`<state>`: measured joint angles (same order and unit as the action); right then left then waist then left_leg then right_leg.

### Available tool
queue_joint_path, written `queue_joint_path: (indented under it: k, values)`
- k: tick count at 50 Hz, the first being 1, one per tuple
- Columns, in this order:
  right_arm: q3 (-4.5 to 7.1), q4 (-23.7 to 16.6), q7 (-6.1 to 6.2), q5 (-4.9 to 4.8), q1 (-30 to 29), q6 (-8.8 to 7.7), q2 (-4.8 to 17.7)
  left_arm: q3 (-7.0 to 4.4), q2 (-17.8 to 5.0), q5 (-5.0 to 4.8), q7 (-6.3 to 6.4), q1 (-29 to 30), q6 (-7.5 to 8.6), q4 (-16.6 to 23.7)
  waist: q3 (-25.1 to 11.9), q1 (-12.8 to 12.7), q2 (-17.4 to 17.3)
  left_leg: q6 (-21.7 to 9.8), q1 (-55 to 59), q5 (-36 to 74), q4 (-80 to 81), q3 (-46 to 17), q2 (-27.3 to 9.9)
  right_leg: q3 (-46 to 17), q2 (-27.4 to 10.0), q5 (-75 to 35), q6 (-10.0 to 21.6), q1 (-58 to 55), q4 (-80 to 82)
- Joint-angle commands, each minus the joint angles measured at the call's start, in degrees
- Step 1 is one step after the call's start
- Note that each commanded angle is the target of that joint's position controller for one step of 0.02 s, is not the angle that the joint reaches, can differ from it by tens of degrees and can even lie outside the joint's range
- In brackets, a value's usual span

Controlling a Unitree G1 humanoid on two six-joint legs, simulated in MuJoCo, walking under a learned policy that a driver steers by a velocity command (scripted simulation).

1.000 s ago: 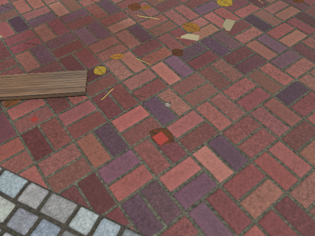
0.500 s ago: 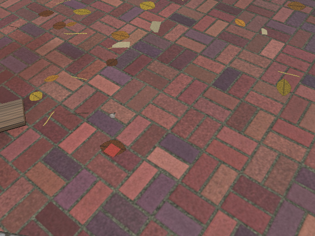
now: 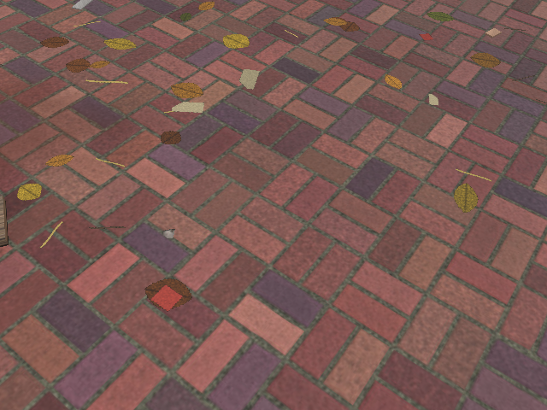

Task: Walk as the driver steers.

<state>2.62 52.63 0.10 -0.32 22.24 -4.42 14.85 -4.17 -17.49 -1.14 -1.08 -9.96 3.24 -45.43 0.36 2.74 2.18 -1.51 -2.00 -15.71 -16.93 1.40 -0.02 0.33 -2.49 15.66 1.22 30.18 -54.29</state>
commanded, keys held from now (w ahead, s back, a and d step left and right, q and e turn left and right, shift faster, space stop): w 1.00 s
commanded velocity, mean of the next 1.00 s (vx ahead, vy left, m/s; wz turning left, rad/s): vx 0.48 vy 0.00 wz -0.01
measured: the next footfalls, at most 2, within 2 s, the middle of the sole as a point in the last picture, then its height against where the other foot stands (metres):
right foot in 0.26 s outside the picture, level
left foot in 0.80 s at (227, 368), level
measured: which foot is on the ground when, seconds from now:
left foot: down 0.00-0.26, up 0.28-0.78, down 0.80-1.00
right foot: up 0.00-0.24, down 0.26-0.82, up 0.84-1.00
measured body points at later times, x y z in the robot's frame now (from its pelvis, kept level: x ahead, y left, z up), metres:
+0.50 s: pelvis +0.26 -0.08 +0.00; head +0.28 -0.08 +0.45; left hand +0.31 +0.20 -0.13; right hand +0.39 -0.35 -0.11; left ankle +0.32 +0.09 -0.67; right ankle +0.26 -0.16 -0.75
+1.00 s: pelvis +0.55 -0.01 +0.00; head +0.57 +0.00 +0.44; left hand +0.65 +0.27 -0.13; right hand +0.63 -0.28 -0.12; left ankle +0.58 +0.07 -0.75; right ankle +0.55 -0.17 -0.67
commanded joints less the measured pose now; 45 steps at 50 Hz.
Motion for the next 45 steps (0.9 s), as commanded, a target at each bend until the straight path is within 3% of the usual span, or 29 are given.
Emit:
queue_joint_path:
  k: [1,4,8,10,11,12,13,14,15,16,17,18,19,21,23,26,29,34,37,38,39,40,41,42,43,44,45]
  values:
    - [1.58,-3.2,0.4,0.1,-0.9,-0.35,8.8,0.15,-1.2,0.31,-0.81,10.1,1.52,6.3,5.0,1.4,-8.0,-8.9,4.1,9.7,10.7,-9.8,-12.2,0.5,-2.0,-8.2,-1.9,12.6,7.0]
    - [1.87,-2.8,0.66,-0.09,1.0,-0.08,10.4,0.95,-0.2,0.01,-1.36,14.2,1.6,7.7,6.1,2.8,-8.2,-8.5,-0.9,12.1,11.5,-5.8,-11.2,2.5,-0.3,-14.5,-2.5,5.3,16.9]
    - [2.35,-1.7,0.58,-1.11,2.5,0.19,11.3,0.76,-2.2,-0.43,-1.99,15.7,1.67,9.0,7.7,1.7,-8.9,-7.9,2.1,14.5,10.5,-5.8,-14.8,1.2,-0.1,-14.8,-0.1,2.8,22.7]
    - [2.77,-1.7,0.65,-1.15,1.7,0.58,12.2,-0.01,-4.2,-0.33,-1.99,12.5,1.79,8.5,5.4,-1.1,-9.4,-6.8,5.1,27.1,5.9,-5.1,-15.8,1.7,1.2,-12.1,1.9,-2.0,23.8]
    - [2.94,-1.8,0.73,-1.07,0.9,0.94,12.7,-0.87,-5.7,-0.18,-1.69,7.5,1.71,7.2,1.7,-4.3,-9.6,-5.9,5.3,38.2,-0.7,-3.3,-14.9,3.0,2.8,-11.3,3.2,-9.0,24.2]
    - [2.6,-1.9,0.9,-0.73,0.9,1.37,11.8,-2.25,-7.8,-0.3,-1.15,-2.1,1.47,4.1,-4.3,-8.8,-8.8,-4.4,2.2,44.5,-11.8,-1.1,-12.4,4.3,4.5,-11.0,4.9,-21.4,24.3]
    - [1.62,-3.1,1.12,0.32,1.5,1.51,9.7,-3.32,-10.8,-0.05,-0.39,-12.5,1.05,1.8,-12.1,-12.8,-4.1,-2.4,-9.9,31.4,-28.7,-0.2,-9.9,-5.1,-3.6,-7.9,7.7,-39.0,22.3]
    - [-0.97,-4.5,0.59,-0.07,9.4,0.45,0.2,-4.12,-16.4,0.8,-0.7,-15.9,1.03,0.2,-21.7,-7.6,14.9,1.1,-29.7,-10.0,-50.6,-1.7,1.8,-36.1,-18.6,10.8,17.5,-55.1,31.3]
    - [0.4,-4.0,0.31,-1.7,4.7,-1.07,6.5,-2.42,-10.2,0.4,-0.86,-14.2,1.42,0.6,-19.6,-9.7,11.3,0.3,-35.7,-16.4,-58.0,-9.7,1.1,-44.4,-18.7,18.7,16.4,-51.5,40.0]
    - [1.55,-6.2,0.01,-3.12,-1.3,-1.91,10.1,-1.49,-7.8,0.46,-0.75,-9.2,1.74,1.0,-9.7,-8.8,8.7,-0.9,-40.4,-12.3,-59.8,-8.2,-1.9,-35.9,-17.4,15.3,13.7,-43.9,40.6]
    - [1.34,-6.9,0.23,-2.71,-4.2,-2.37,9.7,-1.06,-6.6,0.64,-0.7,-5.2,1.95,1.6,-5.7,-7.0,3.1,-1.6,-38.6,-7.0,-57.5,-6.9,-5.0,-29.0,-15.4,7.8,12.6,-36.2,41.0]
    - [1.57,-6.9,0.45,-1.42,-5.5,-2.31,9.0,-0.65,-5.1,1.08,-0.85,-2.6,2.15,1.8,-2.5,-5.3,0.5,-1.5,-36.4,-3.3,-54.0,-6.3,-6.9,-23.0,-12.9,0.8,11.8,-29.4,42.1]
    - [1.69,-6.6,0.38,-1.12,-3.9,-1.78,8.3,-0.41,-4.3,1.84,-0.8,-1.1,2.52,1.8,-2.5,-3.1,2.9,-1.4,-32.6,-0.6,-52.1,-7.0,-8.6,-19.7,-11.6,-3.0,11.7,-25.3,43.4]
    - [1.47,-6.0,0.3,-0.91,-2.5,-0.52,6.5,-0.34,-3.8,1.45,-0.8,-0.5,3.15,1.1,-1.6,-1.5,2.4,-0.6,-30.1,0.5,-49.1,-6.6,-9.4,-15.7,-10.3,-6.5,12.6,-21.4,46.3]
    - [1.3,-7.1,0.47,-0.45,-5.1,0.45,5.8,-0.51,-4.8,1.05,-0.59,-1.3,3.68,0.0,1.0,-1.2,1.1,0.6,-32.6,2.8,-44.8,-5.8,-9.9,-12.6,-10.2,-9.1,13.2,-19.1,48.5]
    - [1.14,-9.2,0.35,0.21,-11.3,0.42,5.7,-0.72,-6.1,1.0,0.21,-3.8,3.39,-1.3,3.1,-2.8,-0.3,2.4,-37.0,12.1,-34.8,-5.3,-9.9,-9.0,-9.3,-12.0,12.8,-20.5,49.7]
    - [0.47,-10.8,-0.37,0.03,-17.5,-0.4,4.3,-0.73,-7.1,0.61,0.75,-6.3,2.88,-2.4,4.0,-5.1,-0.4,2.5,-34.7,21.1,-23.1,-2.8,-7.7,-4.6,-7.2,-14.1,10.9,-21.1,49.7]
    - [-0.01,-14.0,-2.02,-0.68,-25.6,-1.14,4.4,-0.85,-8.0,0.03,1.02,-12.3,1.41,-5.4,5.3,-7.8,-0.3,1.1,-35.8,21.0,-14.0,-2.1,-5.4,-4.3,-10.3,-16.2,10.3,-30.3,46.1]
    - [0.46,-14.7,-2.81,-0.71,-24.6,-1.38,6.1,-1.26,-9.0,-0.08,1.36,-12.3,0.33,-6.1,3.6,-5.8,1.3,-1.1,-33.2,14.2,-11.6,-1.8,-3.9,-5.0,-12.5,-25.0,8.8,-36.0,41.2]
    - [1.0,-14.1,-2.78,-0.68,-21.7,-1.4,7.3,-1.42,-9.6,0.01,1.47,-11.4,0.05,-6.0,1.5,-3.9,2.4,-2.1,-28.5,11.9,-11.4,-0.5,-2.4,-4.5,-12.2,-33.8,8.1,-36.8,37.5]
    - [2.07,-12.2,-2.52,-0.59,-14.8,-1.4,9.1,-1.31,-9.5,0.14,1.54,-10.2,-0.36,-5.8,-2.9,0.1,2.4,-3.7,-19.1,12.1,-10.0,1.4,-0.4,-2.6,-10.2,-42.8,6.9,-35.9,29.1]
    - [3.41,-9.5,-1.94,-0.33,-5.1,-1.26,12.0,-0.55,-7.9,0.68,1.73,-10.2,-0.52,-5.1,-10.0,4.1,1.1,-5.9,-3.6,13.8,-11.9,-0.4,-2.4,-0.5,-7.2,-40.2,5.1,-29.0,16.6]
    - [4.7,-8.3,-1.52,1.14,2.0,-0.98,17.5,1.2,-2.3,1.1,1.43,-15.6,0.31,-3.4,-19.4,3.2,-9.4,-13.6,19.7,7.5,-12.0,-23.2,-16.9,2.2,0.1,-19.7,1.2,-7.0,-5.5]
    - [4.06,-7.6,-1.74,0.18,3.5,-0.73,15.0,1.86,-0.9,0.67,1.09,-16.5,1.64,-4.4,-24.2,3.2,-17.4,-18.2,26.0,0.1,-2.3,-43.5,-22.9,-4.0,6.5,16.2,0.0,5.0,-17.5]
    - [2.75,-8.0,-1.76,-0.31,0.1,-0.71,11.4,0.33,-6.9,-0.9,0.62,-12.2,2.69,-3.3,-16.5,3.7,-12.9,-15.4,20.9,-4.8,-0.5,-38.4,-21.3,-7.7,2.6,15.7,1.0,11.2,-22.3]
    - [2.26,-8.9,-1.56,-0.12,-3.8,-0.66,9.8,0.3,-7.4,-1.67,0.46,-7.6,3.27,-1.9,-9.6,2.6,-9.5,-13.5,12.7,-2.3,0.5,-29.9,-19.1,-5.8,-0.4,11.0,1.7,12.3,-21.2]
    - [1.94,-9.1,-1.64,0.31,-7.3,-0.77,8.7,0.34,-6.6,-1.04,0.69,-5.3,3.36,-1.4,-4.7,0.7,-5.6,-12.5,4.4,2.2,2.5,-24.2,-16.8,-4.5,-2.9,6.4,1.6,10.9,-17.1]
Keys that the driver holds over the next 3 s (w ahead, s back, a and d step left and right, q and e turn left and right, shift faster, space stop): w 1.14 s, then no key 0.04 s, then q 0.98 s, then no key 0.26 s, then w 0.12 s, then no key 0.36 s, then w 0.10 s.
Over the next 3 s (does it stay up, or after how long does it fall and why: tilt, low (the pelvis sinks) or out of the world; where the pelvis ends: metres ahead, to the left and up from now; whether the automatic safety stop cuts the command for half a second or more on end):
stays up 0.87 0.00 -0.02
